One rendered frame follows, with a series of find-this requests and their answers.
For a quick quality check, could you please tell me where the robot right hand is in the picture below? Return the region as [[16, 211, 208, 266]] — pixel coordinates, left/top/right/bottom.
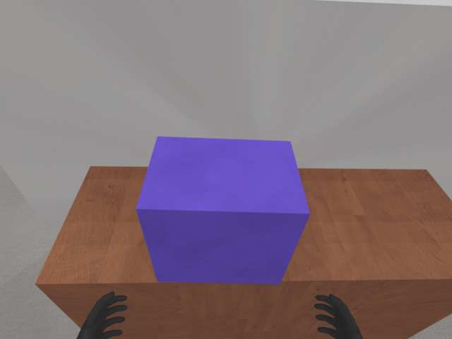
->
[[314, 294, 363, 339]]

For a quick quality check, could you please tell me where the carton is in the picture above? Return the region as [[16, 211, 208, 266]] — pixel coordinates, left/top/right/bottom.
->
[[136, 136, 310, 285]]

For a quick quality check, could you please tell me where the robot left hand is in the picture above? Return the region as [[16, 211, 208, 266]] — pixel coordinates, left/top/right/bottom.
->
[[76, 291, 127, 339]]

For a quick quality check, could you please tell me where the pedestal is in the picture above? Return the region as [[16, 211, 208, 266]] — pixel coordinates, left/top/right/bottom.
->
[[35, 166, 452, 339]]

